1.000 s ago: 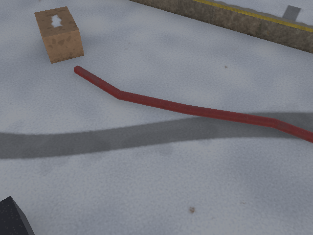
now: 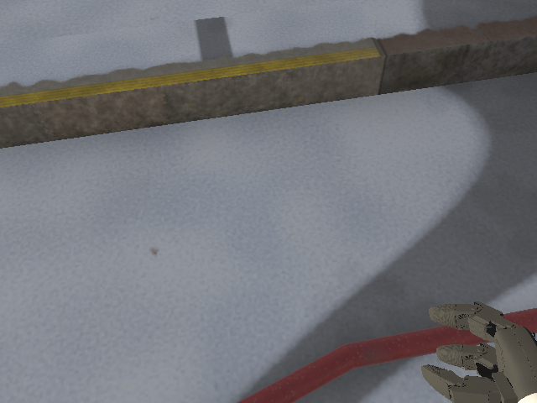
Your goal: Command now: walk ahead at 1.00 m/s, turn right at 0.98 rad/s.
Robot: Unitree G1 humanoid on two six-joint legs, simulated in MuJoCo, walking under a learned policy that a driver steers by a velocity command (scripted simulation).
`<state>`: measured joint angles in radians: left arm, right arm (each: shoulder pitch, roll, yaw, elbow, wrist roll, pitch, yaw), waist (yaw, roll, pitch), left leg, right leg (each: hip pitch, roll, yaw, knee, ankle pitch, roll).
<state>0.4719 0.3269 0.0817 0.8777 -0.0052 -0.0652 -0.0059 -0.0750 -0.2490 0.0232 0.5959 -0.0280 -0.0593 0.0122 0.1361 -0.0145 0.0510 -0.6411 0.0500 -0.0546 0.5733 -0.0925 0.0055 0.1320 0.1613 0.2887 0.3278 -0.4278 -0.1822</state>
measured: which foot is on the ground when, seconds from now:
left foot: down 0.00-0.32, up 0.34-0.74, down 0.76-1.00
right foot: down 0.00-0.04, up 0.06-0.32, down 0.34-0.74, up 0.76-1.00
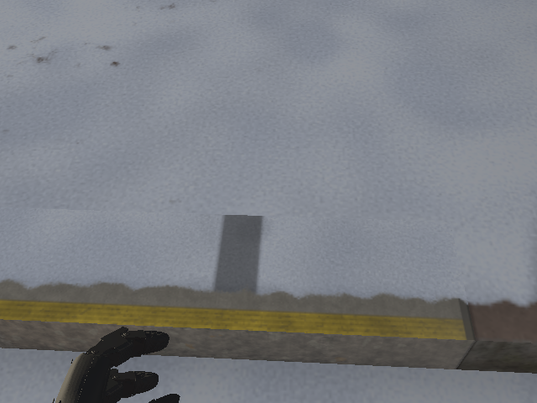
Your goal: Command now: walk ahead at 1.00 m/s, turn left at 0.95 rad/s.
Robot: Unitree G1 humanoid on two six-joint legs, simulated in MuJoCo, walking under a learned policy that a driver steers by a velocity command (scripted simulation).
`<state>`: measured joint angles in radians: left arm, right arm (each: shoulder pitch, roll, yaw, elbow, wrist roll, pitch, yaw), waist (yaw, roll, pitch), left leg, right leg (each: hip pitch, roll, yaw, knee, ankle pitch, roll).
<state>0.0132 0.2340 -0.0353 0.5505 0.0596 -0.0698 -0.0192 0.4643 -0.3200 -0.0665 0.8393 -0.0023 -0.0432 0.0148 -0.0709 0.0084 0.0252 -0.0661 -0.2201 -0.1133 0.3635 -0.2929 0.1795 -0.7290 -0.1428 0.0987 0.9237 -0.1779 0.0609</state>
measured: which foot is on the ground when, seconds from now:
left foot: down 0.00-0.14, up 0.16-0.58, down 0.60-0.92, up 0.94-1.00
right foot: up 0.00-0.12, down 0.14-0.60, up 0.62-0.90, down 0.92-1.00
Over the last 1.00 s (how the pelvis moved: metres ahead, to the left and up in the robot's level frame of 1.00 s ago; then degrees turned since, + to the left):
0.84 0.04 0.01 26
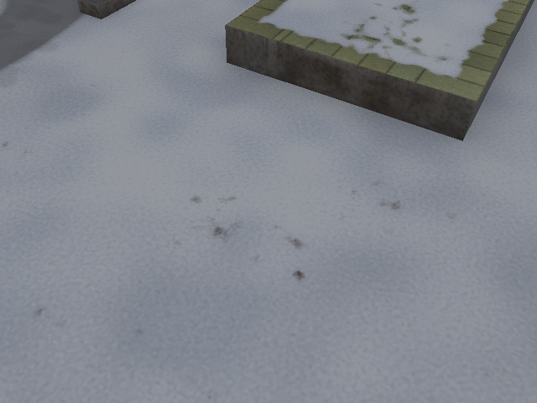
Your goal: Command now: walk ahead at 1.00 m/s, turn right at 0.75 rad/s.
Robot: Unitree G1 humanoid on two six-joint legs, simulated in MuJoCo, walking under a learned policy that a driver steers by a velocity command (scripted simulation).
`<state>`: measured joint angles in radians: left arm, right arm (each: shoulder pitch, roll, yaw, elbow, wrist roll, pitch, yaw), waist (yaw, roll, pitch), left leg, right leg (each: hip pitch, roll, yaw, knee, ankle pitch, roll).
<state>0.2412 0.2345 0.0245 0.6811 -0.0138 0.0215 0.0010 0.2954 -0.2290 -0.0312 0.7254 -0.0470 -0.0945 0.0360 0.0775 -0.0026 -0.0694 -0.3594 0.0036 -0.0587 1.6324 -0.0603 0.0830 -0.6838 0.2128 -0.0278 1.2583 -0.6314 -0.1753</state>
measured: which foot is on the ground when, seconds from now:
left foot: up 0.00-0.26, down 0.28-0.66, up 0.68-1.00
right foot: down 0.00-0.26, up 0.28-0.68, down 0.70-1.00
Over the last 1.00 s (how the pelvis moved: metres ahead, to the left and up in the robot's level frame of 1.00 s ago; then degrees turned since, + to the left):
0.82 0.19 0.06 19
